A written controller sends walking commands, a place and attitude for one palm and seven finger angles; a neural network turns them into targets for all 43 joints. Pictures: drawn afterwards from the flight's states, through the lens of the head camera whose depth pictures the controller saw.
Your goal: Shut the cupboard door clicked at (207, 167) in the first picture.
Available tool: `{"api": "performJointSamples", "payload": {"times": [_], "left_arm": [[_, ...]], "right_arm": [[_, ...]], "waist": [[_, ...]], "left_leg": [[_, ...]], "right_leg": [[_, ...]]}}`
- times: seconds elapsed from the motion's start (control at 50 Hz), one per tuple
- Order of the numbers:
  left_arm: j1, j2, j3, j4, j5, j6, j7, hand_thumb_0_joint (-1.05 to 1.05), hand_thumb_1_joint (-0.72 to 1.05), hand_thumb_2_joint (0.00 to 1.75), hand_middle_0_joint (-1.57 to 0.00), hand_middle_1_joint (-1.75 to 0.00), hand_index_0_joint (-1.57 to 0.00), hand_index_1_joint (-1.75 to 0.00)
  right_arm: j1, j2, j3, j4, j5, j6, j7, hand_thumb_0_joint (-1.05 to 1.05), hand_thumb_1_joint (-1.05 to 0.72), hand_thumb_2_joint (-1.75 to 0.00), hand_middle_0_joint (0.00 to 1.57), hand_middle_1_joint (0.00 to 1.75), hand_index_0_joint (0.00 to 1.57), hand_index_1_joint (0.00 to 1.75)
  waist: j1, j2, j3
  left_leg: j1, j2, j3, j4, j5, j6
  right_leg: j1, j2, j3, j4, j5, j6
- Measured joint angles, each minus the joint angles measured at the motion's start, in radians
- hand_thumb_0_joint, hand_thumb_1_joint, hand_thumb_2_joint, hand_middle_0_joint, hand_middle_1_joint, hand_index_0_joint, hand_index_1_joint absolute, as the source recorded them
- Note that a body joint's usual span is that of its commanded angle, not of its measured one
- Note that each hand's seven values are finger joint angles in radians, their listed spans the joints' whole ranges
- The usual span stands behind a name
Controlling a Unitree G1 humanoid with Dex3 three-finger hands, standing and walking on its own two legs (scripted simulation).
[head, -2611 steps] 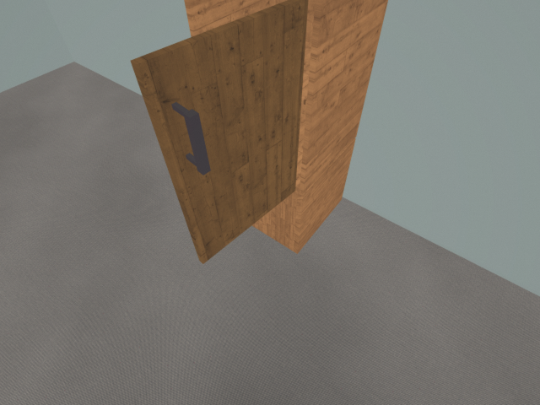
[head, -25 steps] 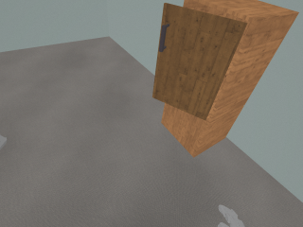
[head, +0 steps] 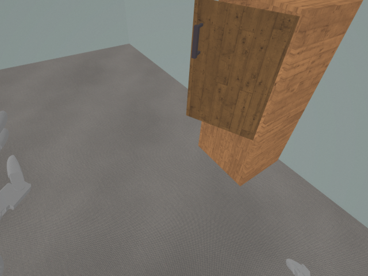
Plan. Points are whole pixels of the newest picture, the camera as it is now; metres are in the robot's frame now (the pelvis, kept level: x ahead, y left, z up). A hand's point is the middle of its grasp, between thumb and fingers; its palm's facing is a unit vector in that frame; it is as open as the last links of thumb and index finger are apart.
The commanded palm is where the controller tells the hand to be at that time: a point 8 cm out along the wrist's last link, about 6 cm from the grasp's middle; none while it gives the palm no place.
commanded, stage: let the arm hang, fingers relaxed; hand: left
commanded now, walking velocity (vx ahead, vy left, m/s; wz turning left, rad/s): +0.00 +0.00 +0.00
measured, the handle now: (197, 40) +1.00 +0.00 +0.12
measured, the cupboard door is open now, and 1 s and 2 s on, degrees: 26 26 26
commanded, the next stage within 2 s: look to check the result in 1.08 s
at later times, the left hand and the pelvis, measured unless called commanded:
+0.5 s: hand out of the picture -0.01 +0.20 -0.15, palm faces +0.06 -0.97 -0.23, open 7.1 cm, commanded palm none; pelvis -0.01 +0.00 +0.02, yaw +2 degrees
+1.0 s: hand out of the picture -0.02 +0.16 -0.15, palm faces +0.04 -0.99 -0.14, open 7.4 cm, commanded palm none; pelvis +0.00 +0.01 +0.03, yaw +0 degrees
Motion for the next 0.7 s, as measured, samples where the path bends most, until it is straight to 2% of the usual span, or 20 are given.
{"api": "performJointSamples", "payload": {"times": [0.02, 0.06, 0.1, 0.14, 0.18, 0.22, 0.24, 0.26, 0.32, 0.36, 0.4, 0.42, 0.52, 0.7], "left_arm": [[-0.049, -0.017, -0.038, 0.089, 0.015, 0.008, -0.026, 0.01, 0.89, 0.9, -0.21, -0.3, -0.2, -0.3], [-0.153, -0.057, -0.129, 0.325, 0.031, 0.095, -0.072, 0.0, 0.9, 0.9, -0.2, -0.3, -0.2, -0.3], [-0.237, -0.092, -0.216, 0.587, 0.039, 0.182, -0.111, 0.0, 0.9, 0.9, -0.2, -0.29, -0.19, -0.29], [-0.283, -0.124, -0.297, 0.818, 0.043, 0.24, -0.146, 0.0, 0.91, 0.9, -0.2, -0.29, -0.19, -0.29], [-0.287, -0.165, -0.363, 0.998, 0.045, 0.265, -0.172, 0.01, 0.91, 0.9, -0.2, -0.29, -0.19, -0.29], [-0.256, -0.204, -0.407, 1.13, 0.05, 0.262, -0.186, 0.01, 0.91, 0.9, -0.2, -0.29, -0.19, -0.29], [-0.238, -0.231, -0.42, 1.193, 0.053, 0.26, -0.187, 0.01, 0.91, 0.9, -0.2, -0.29, -0.2, -0.29], [-0.223, -0.254, -0.389, 1.224, 0.03, 0.244, -0.169, -0.02, 0.95, 0.9, -0.21, -0.29, -0.2, -0.29], [-0.206, -0.238, -0.357, 1.3, 0.042, 0.222, -0.148, -0.07, 1.01, 0.9, -0.22, -0.3, -0.21, -0.3], [-0.191, -0.216, -0.355, 1.356, 0.047, 0.215, -0.146, -0.06, 1.01, 0.9, -0.21, -0.3, -0.21, -0.3], [-0.191, -0.199, -0.358, 1.42, 0.042, 0.208, -0.144, -0.05, 0.99, 0.9, -0.21, -0.3, -0.21, -0.3], [-0.193, -0.192, -0.36, 1.449, 0.041, 0.207, -0.143, -0.05, 0.99, 0.9, -0.21, -0.3, -0.2, -0.29], [-0.189, -0.185, -0.375, 1.554, 0.034, 0.203, -0.142, -0.02, 0.95, 0.9, -0.2, -0.29, -0.2, -0.29], [-0.186, -0.239, -0.395, 1.623, 0.04, 0.192, -0.146, 0.0, 0.92, 0.9, -0.2, -0.29, -0.2, -0.29]], "right_arm": [[-0.007, -0.013, -0.003, 0.011, -0.006, -0.006, 0.019, 0.01, -0.9, -0.9, 0.2, 0.3, 0.2, 0.3], [-0.026, -0.035, 0.007, 0.025, -0.025, 0.012, 0.039, 0.01, -0.9, -0.9, 0.2, 0.3, 0.2, 0.3], [-0.044, -0.037, 0.022, 0.035, -0.041, 0.031, 0.048, 0.01, -0.9, -0.9, 0.2, 0.3, 0.2, 0.3], [-0.06, -0.024, 0.036, 0.048, -0.05, 0.048, 0.056, 0.01, -0.9, -0.9, 0.2, 0.3, 0.2, 0.3], [-0.065, -0.003, 0.043, 0.07, -0.052, 0.066, 0.062, 0.01, -0.9, -0.9, 0.2, 0.3, 0.2, 0.3], [-0.055, 0.022, 0.042, 0.103, -0.048, 0.083, 0.067, 0.01, -0.9, -0.9, 0.2, 0.3, 0.2, 0.3], [-0.05, 0.029, 0.036, 0.127, -0.044, 0.096, 0.068, 0.01, -0.9, -0.9, 0.2, 0.3, 0.2, 0.3], [-0.036, 0.035, 0.026, 0.151, -0.042, 0.108, 0.066, 0.01, -0.9, -0.9, 0.2, 0.3, 0.2, 0.3], [0.01, 0.049, 0.004, 0.231, -0.042, 0.133, 0.06, 0.01, -0.9, -0.9, 0.2, 0.3, 0.2, 0.3], [0.04, 0.055, -0.001, 0.268, -0.039, 0.123, 0.056, 0.01, -0.9, -0.9, 0.2, 0.3, 0.2, 0.3], [0.052, 0.064, 0.001, 0.312, -0.037, 0.101, 0.044, 0.01, -0.91, -0.9, 0.2, 0.3, 0.2, 0.3], [0.052, 0.072, 0.006, 0.333, -0.035, 0.094, 0.039, 0.01, -0.91, -0.9, 0.2, 0.3, 0.2, 0.3], [0.048, 0.097, 0.022, 0.394, -0.023, 0.069, 0.025, 0.01, -0.91, -0.9, 0.2, 0.3, 0.19, 0.3], [0.021, 0.11, 0.022, 0.439, -0.022, 0.067, 0.026, 0.01, -0.91, -0.9, 0.2, 0.3, 0.2, 0.3]], "waist": [[-0.005, 0.008, 0.002], [-0.024, 0.032, 0.005], [-0.046, 0.044, 0.019], [-0.067, 0.039, 0.038], [-0.077, 0.025, 0.053], [-0.072, -0.009, 0.057], [-0.07, -0.012, 0.065], [-0.065, -0.006, 0.067], [-0.029, 0.01, 0.063], [-0.02, 0.018, 0.056], [-0.018, 0.021, 0.063], [-0.013, 0.013, 0.073], [-0.006, 0.003, 0.088], [-0.006, 0.011, 0.067]], "left_leg": [[-0.02, -0.011, 0.003, 0.023, -0.007, 0.014], [-0.043, -0.029, 0.0, 0.029, -0.006, 0.034], [-0.041, -0.04, 0.0, 0.001, 0.016, 0.04], [-0.031, -0.045, 0.006, -0.029, 0.039, 0.037], [-0.024, -0.042, 0.013, -0.044, 0.05, 0.03], [-0.035, -0.047, 0.023, -0.031, 0.03, 0.018], [-0.041, -0.051, 0.009, -0.014, -0.013, 0.008], [-0.051, -0.055, -0.017, 0.013, -0.065, -0.004], [-0.044, -0.057, -0.054, 0.115, -0.125, -0.014], [0.038, -0.047, -0.06, 0.008, -0.06, -0.011], [0.088, -0.051, -0.069, -0.08, -0.061, 0.022], [0.105, -0.056, -0.063, -0.101, -0.054, 0.026], [0.188, -0.073, -0.042, -0.215, 0.003, 0.028], [0.241, -0.089, -0.029, -0.289, 0.034, 0.037]], "right_leg": [[-0.061, -0.009, 0.013, 0.114, -0.033, 0.012], [-0.183, -0.004, 0.062, 0.316, -0.099, 0.036], [-0.262, -0.007, 0.096, 0.398, -0.105, 0.047], [-0.286, -0.022, 0.107, 0.342, -0.076, 0.049], [-0.256, -0.033, 0.101, 0.193, -0.012, 0.043], [-0.212, -0.04, 0.11, 0.046, 0.056, 0.024], [-0.211, -0.036, 0.105, 0.036, 0.104, 0.019], [-0.206, -0.031, 0.089, 0.023, 0.129, 0.014], [-0.17, -0.015, 0.055, -0.066, 0.174, 0.005], [-0.156, -0.005, 0.048, -0.103, 0.191, 0.012], [-0.142, -0.006, 0.045, -0.125, 0.197, 0.022], [-0.125, -0.011, 0.051, -0.149, 0.209, 0.03], [-0.056, -0.028, 0.073, -0.243, 0.255, 0.037], [-0.021, -0.044, 0.086, -0.284, 0.273, 0.045]]}}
